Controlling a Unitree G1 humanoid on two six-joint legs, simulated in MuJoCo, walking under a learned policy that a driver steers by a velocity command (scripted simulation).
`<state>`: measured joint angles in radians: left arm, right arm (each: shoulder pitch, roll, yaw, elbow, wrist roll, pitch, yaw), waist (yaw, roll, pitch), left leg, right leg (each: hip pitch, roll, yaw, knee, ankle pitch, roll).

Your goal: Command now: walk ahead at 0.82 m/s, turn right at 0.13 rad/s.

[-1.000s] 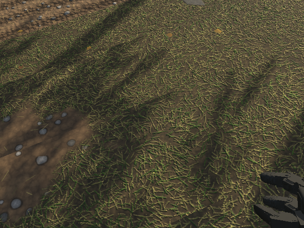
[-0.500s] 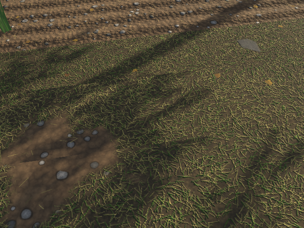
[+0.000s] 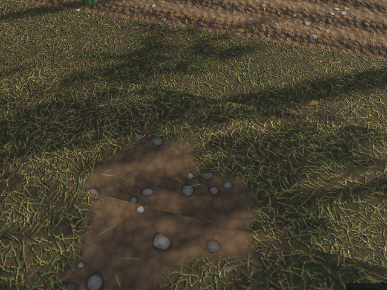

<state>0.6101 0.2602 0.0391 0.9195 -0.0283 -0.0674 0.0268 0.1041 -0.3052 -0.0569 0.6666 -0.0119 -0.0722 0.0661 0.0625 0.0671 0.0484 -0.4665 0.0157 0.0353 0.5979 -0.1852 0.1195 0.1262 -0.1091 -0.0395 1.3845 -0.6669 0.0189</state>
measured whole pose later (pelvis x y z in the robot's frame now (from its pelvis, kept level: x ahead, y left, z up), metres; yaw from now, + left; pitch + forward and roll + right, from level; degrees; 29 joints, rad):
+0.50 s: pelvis +0.32 -0.04 +0.01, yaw -20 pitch +0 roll +2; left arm 0.32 0.28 0.08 0.63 -0.02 -0.02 -0.02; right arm -0.09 -0.26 -0.04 0.71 0.00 -0.01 -0.02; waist 0.06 0.00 0.12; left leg -0.52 -0.07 -0.16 1.23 -0.43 -0.01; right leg -0.40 0.16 0.09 0.52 -0.10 -0.13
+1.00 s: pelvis +0.51 -0.01 +0.01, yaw -49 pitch +1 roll +2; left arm 0.22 0.30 0.04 0.50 -0.05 0.05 0.02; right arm 0.26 -0.31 -0.09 0.75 0.01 -0.08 0.01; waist -0.06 -0.02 -0.05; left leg -0.19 -0.09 -0.01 0.52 -0.34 0.05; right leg -0.53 0.11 0.26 1.09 -0.36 -0.05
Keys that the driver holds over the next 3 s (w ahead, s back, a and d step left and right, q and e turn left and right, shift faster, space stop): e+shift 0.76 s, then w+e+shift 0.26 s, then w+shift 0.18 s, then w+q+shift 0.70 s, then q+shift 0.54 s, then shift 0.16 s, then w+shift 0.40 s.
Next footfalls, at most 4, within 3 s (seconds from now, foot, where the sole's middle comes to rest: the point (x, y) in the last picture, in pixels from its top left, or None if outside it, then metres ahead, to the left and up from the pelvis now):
0.32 right None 0.44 -0.10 -0.75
0.88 left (201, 247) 0.58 0.06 -0.75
1.56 right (370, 248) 0.67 -0.59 -0.90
1.96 left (374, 154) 1.12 -0.71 -0.90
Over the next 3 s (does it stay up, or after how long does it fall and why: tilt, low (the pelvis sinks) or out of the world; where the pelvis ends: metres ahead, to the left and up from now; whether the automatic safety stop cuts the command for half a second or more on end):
stays up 1.39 -0.93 -0.26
